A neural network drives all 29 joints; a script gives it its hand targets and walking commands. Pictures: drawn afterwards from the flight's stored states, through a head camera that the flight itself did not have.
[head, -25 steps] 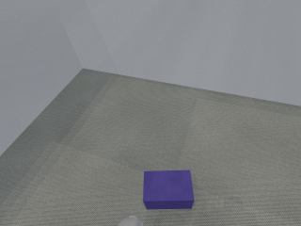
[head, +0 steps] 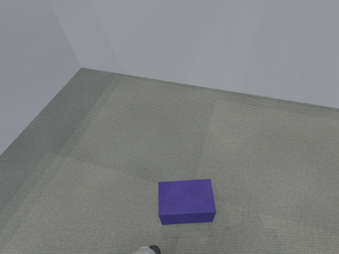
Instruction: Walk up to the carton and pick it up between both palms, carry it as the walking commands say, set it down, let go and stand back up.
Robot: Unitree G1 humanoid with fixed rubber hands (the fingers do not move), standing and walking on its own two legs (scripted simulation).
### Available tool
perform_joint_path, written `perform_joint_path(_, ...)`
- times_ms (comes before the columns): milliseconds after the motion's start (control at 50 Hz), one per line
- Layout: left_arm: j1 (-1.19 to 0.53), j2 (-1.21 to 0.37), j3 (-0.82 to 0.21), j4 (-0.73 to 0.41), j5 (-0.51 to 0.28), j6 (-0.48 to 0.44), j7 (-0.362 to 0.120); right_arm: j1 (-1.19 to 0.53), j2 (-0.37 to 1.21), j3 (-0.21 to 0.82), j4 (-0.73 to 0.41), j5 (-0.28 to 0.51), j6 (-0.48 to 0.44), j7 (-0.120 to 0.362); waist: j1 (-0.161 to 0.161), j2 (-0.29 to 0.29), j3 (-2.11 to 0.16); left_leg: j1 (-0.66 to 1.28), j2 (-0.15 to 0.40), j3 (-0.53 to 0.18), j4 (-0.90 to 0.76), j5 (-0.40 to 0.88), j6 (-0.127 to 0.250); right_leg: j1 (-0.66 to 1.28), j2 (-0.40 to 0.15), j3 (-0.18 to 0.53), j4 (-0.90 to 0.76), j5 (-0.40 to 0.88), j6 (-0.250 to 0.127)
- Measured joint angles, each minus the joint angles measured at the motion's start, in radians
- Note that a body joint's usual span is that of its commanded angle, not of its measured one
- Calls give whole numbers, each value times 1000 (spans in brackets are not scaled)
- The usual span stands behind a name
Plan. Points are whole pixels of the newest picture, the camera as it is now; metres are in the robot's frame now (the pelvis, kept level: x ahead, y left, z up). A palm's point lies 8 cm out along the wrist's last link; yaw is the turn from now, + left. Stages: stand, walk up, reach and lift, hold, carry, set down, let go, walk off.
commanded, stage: walk up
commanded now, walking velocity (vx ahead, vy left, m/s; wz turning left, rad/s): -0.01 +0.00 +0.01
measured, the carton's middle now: (185, 202) +0.45 -0.02 -0.66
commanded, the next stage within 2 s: stand in 1.46 s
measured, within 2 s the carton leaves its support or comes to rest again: neither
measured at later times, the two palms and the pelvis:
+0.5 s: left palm out of the picture -0.03 +0.22 -0.12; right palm out of the picture -0.03 -0.22 -0.12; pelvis -0.02 +0.00 +0.03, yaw +2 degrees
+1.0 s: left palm out of the picture -0.06 +0.23 -0.12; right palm out of the picture -0.07 -0.19 -0.12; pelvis -0.03 +0.02 +0.03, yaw +2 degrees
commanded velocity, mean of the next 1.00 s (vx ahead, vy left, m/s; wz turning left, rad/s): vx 0.00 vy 0.01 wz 0.00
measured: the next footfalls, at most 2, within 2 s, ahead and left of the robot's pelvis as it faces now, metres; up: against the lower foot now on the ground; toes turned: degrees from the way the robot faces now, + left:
left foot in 0.34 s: -0.02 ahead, +0.13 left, +0.00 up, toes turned +1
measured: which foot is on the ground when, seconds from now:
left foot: down 0.00-0.00, up 0.02-0.32, down 0.34-1.00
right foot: down 0.00-1.00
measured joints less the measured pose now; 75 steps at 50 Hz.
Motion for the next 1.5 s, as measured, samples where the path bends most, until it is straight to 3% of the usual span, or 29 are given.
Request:
perform_joint_path(60,44,-10,-18,32,5,-1,3,39,4,2,14,10,14,6,-2,12,-29,-46,-25,-44,207,-242,-3,28,0,-15,-45,52,-42)
perform_joint_path(140,92,-25,-35,51,6,-25,12,99,13,-3,41,0,16,27,16,-4,-79,-25,-60,-92,410,-232,-6,91,-8,-3,-207,162,-47)
perform_joint_path(180,96,-37,-41,64,2,-43,14,120,11,-5,58,2,8,27,4,8,-92,30,-55,-116,373,-219,-6,111,-1,-9,-263,193,-48)
perform_joint_path(280,75,-65,-38,85,-2,-63,18,147,21,3,89,19,-5,8,-13,35,-77,217,-42,-134,94,-270,-3,120,23,-36,-281,204,-55)
perform_joint_path(340,57,-73,-32,90,-8,-58,17,156,29,16,97,26,-28,-5,-22,56,-60,316,-24,-133,-105,-162,-1,107,44,-69,-255,191,-51)
perform_joint_path(400,41,-59,-20,97,-16,-59,13,156,62,30,125,32,-46,-9,4,14,-34,342,-35,-121,-142,-172,-17,112,31,-62,-253,196,-47)
perform_joint_path(500,48,-56,-19,137,-15,-56,11,156,81,51,148,28,-65,-8,13,-4,-24,353,-36,-110,-149,-164,-12,133,32,-52,-290,225,-37)
perform_joint_path(900,63,-66,-30,214,-1,-46,13,185,105,57,193,26,-68,-8,-2,-6,-35,349,-68,-95,-156,-148,21,127,0,-35,-295,244,-3)
perform_joint_path(1500,48,-68,-28,178,-7,-69,20,182,90,48,150,37,-85,-21,1,8,-26,368,-55,-102,-132,-200,6,137,11,-42,-248,178,-15)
